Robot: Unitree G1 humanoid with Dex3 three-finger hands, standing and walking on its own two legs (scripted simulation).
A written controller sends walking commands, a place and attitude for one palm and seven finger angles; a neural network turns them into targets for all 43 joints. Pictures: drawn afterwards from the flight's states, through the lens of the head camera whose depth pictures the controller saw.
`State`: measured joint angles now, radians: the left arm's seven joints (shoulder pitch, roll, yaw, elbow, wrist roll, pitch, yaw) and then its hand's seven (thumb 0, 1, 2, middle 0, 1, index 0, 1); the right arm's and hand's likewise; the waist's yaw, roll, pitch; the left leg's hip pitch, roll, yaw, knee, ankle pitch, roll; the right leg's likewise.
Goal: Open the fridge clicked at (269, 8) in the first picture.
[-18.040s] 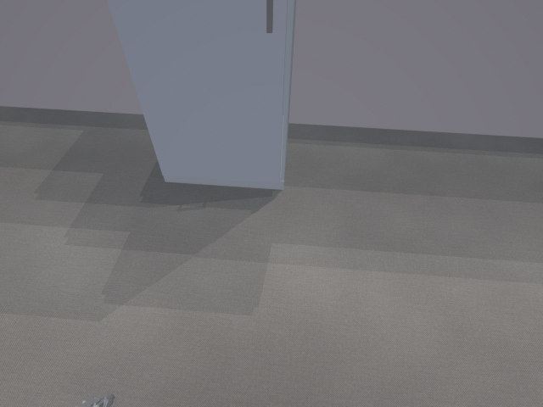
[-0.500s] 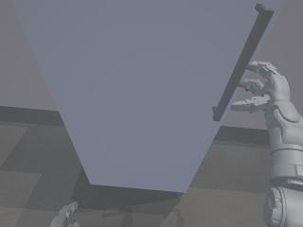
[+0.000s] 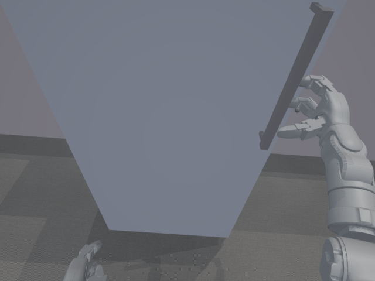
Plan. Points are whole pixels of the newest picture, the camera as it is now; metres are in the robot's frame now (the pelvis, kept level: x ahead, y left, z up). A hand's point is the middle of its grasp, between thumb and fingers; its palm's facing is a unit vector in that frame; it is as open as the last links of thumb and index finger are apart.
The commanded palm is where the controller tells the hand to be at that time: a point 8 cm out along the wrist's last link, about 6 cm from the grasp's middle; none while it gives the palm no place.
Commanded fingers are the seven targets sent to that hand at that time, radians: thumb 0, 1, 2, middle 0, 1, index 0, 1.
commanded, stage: move the hooked fingers beside the handle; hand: right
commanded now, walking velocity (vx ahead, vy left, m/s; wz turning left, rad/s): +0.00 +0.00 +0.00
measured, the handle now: (284, 90) +0.46 -0.17 +0.22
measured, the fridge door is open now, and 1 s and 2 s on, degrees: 0 0 0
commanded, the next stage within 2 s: none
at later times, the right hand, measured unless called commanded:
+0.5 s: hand (308, 114) +0.40 -0.21 +0.20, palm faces +0.06 +1.00 -0.01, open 14.0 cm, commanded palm +0.36 -0.25 +0.20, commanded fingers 0.00 0.50 -0.30 0.30 1.20 0.30 1.20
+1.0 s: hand (315, 115) +0.39 -0.22 +0.20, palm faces +0.05 +1.00 -0.01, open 14.0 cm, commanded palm +0.36 -0.27 +0.20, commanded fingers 0.00 0.50 -0.30 0.30 1.20 0.30 1.20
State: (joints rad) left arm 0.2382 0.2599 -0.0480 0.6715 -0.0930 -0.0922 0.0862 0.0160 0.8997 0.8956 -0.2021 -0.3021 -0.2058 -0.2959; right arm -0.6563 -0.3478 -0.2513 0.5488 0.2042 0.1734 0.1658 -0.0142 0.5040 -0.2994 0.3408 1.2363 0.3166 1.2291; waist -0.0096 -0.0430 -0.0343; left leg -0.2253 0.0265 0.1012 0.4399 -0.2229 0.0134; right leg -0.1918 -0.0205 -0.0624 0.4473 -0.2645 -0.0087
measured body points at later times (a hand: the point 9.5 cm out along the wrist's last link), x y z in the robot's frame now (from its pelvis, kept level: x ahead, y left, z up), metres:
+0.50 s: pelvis +0.01 +0.00 +0.00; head +0.00 +0.01 +0.45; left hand +0.16 +0.24 -0.09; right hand +0.39 -0.26 +0.21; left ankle +0.01 +0.11 -0.74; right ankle -0.02 -0.11 -0.74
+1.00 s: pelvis +0.00 +0.00 +0.00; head -0.01 +0.01 +0.45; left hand +0.16 +0.24 -0.09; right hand +0.39 -0.27 +0.20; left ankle +0.01 +0.11 -0.74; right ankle -0.02 -0.11 -0.74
